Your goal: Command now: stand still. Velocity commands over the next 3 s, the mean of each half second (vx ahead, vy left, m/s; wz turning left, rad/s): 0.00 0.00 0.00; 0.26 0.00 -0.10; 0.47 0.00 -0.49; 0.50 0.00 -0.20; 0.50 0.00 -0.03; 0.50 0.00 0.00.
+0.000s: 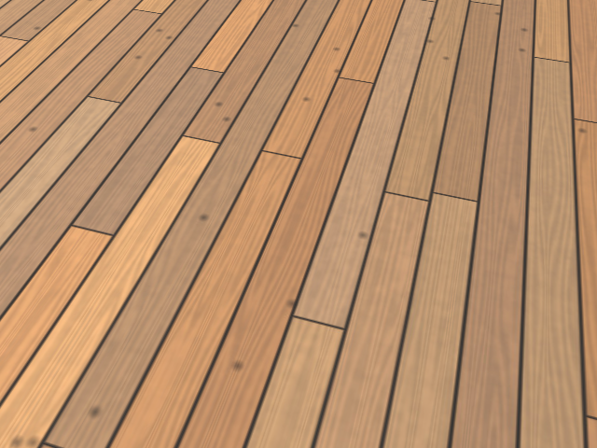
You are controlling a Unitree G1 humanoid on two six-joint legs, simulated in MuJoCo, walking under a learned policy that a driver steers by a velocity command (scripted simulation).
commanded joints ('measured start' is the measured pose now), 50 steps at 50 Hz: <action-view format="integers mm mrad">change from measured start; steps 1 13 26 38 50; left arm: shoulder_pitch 66 107 136 116 -52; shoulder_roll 91 75 63 157 46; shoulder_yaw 13 10 10 56 56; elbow -13 -6 -5 -62 -166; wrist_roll -1 -2 -4 -39 -44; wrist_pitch -6 -7 -8 -51 -61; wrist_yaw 3 4 5 -8 -57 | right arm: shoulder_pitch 17 50 78 97 316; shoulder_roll -99 -86 -77 -21 -73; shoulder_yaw -12 -5 -2 -4 -5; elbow -22 -14 -16 -65 -34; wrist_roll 0 2 3 38 -15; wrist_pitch -7 -8 -10 -112 -132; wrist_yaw -3 -5 -6 39 27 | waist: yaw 0 -1 0 -37 -26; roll -1 -2 -3 -168 67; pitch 12 16 19 168 78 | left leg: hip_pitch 66 60 59 -104 260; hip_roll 14 13 12 -3 217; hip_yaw -11 -10 -9 69 -8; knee -71 -69 -63 116 -340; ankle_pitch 108 114 130 -220 297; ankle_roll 30 31 31 114 135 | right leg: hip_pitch -111 -115 -116 -195 -662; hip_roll -12 -10 -9 -259 -69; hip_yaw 8 7 6 350 97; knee -110 -109 -105 -252 625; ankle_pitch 82 90 106 -397 185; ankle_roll -13 -14 -15 -200 -86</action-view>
